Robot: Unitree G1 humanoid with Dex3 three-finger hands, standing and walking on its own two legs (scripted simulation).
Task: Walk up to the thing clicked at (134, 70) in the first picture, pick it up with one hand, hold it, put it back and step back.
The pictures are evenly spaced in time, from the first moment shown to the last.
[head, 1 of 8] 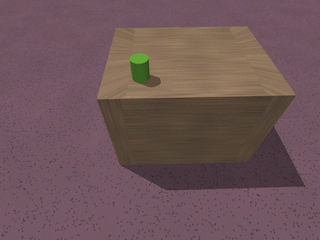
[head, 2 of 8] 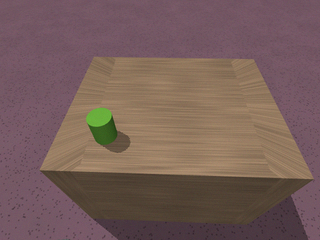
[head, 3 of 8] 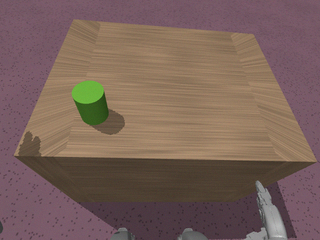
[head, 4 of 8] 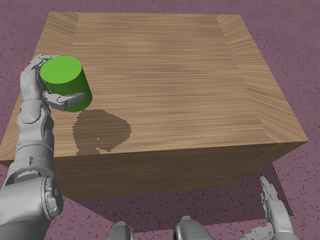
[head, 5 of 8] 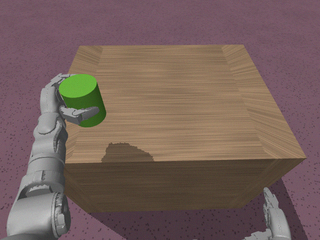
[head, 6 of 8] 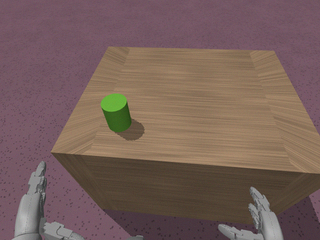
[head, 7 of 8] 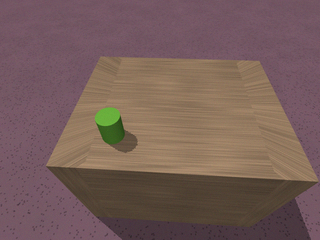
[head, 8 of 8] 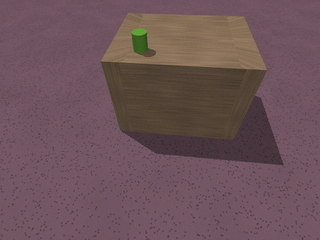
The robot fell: no
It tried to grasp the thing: yes
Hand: left
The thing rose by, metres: 0.25
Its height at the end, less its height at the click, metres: +0.00
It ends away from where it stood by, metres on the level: 0.01
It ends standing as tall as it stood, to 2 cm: yes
